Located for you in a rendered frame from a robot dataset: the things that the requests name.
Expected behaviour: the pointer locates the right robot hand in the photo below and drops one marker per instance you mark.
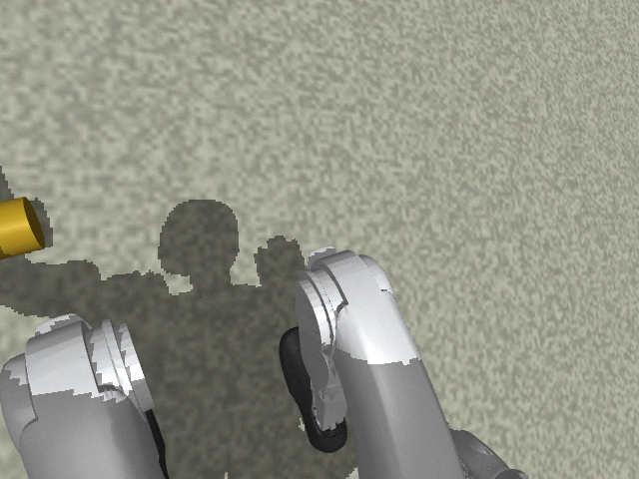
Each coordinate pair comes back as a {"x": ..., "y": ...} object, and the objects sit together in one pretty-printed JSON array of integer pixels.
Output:
[{"x": 477, "y": 459}]

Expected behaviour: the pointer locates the bottle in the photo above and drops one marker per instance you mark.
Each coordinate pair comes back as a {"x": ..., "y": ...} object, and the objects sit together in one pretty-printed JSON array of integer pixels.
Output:
[{"x": 20, "y": 229}]

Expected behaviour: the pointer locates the left robot foot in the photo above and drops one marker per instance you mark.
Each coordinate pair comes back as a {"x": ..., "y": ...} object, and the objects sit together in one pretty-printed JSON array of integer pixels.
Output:
[{"x": 158, "y": 440}]

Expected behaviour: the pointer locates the right robot foot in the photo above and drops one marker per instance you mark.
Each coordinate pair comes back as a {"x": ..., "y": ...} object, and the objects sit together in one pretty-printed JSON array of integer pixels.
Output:
[{"x": 299, "y": 385}]

